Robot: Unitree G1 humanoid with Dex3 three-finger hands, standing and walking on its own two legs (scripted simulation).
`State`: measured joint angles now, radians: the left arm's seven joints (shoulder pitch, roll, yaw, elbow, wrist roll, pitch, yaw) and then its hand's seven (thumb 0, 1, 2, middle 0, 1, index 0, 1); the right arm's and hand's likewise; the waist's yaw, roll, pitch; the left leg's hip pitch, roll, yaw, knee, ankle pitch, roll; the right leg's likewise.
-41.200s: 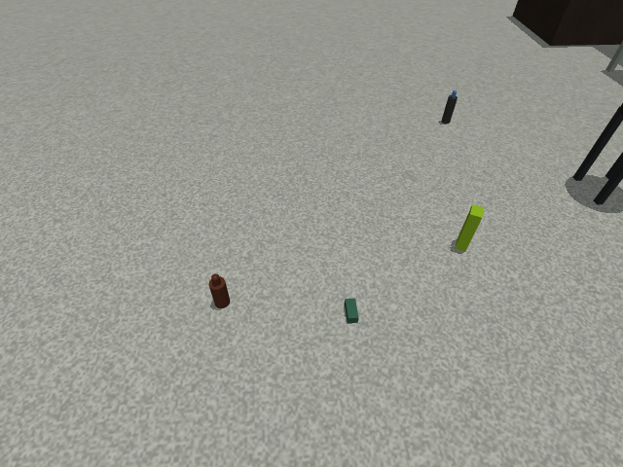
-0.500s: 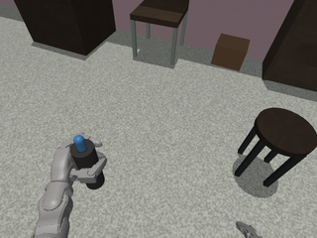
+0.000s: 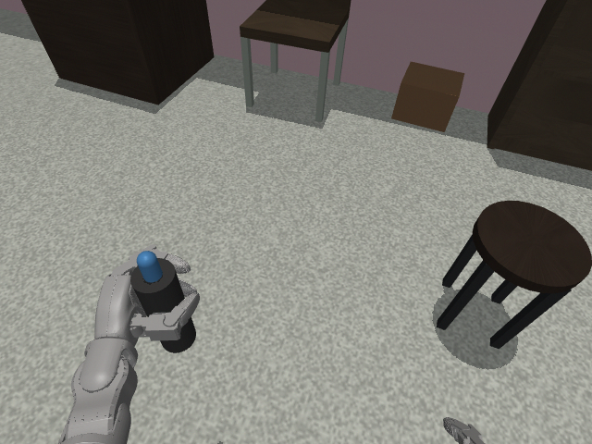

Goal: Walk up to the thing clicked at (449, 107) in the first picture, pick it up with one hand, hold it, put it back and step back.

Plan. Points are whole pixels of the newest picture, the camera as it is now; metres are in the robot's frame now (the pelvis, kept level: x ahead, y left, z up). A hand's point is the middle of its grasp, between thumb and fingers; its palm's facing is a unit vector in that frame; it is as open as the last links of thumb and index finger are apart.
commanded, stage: hold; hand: left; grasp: from the side
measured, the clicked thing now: (164, 301) +0.32 +0.17 +0.02
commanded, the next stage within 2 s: crouch in 0.70 s
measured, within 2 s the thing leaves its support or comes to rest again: neither
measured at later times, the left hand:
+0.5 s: hand (168, 304) +0.32 +0.16 +0.03, palm faces +0.00 -1.00 -0.02, open 7.1 cm
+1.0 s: hand (170, 305) +0.32 +0.16 +0.02, palm faces +0.05 -1.00 -0.01, open 7.0 cm
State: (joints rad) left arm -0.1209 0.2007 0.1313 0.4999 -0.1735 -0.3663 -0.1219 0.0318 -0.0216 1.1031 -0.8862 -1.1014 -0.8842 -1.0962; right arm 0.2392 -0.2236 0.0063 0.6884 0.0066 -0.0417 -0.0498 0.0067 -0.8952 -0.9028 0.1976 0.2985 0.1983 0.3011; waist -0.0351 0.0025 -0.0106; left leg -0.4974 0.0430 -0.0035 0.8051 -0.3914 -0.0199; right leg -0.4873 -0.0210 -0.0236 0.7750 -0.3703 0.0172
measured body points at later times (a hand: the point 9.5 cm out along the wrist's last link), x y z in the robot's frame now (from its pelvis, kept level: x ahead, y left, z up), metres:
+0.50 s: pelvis +0.00 +0.00 +0.00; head +0.03 +0.01 +0.45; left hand +0.31 +0.22 +0.04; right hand +0.12 -0.24 -0.11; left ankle +0.01 +0.13 -0.71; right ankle +0.02 -0.13 -0.71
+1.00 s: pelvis -0.01 +0.00 +0.00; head +0.03 +0.01 +0.44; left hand +0.31 +0.22 +0.03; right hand +0.12 -0.25 -0.11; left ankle +0.01 +0.13 -0.71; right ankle +0.02 -0.13 -0.71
